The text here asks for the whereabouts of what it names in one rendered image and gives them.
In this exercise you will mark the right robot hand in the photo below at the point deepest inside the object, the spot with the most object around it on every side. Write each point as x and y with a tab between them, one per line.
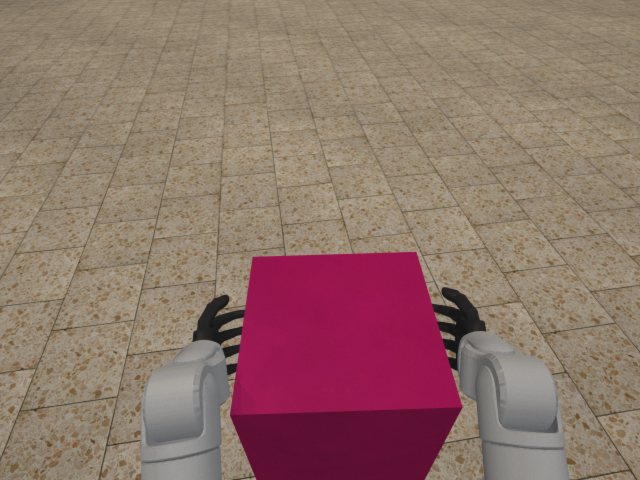
467	320

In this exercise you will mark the robot right forearm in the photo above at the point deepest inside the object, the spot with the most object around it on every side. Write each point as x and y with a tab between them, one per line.
519	416

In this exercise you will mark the carton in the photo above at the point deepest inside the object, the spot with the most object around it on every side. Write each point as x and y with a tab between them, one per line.
342	372

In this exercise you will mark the robot left forearm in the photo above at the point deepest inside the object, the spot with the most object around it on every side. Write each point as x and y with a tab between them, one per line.
180	431

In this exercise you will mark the left robot hand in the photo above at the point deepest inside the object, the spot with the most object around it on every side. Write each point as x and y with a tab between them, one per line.
208	326

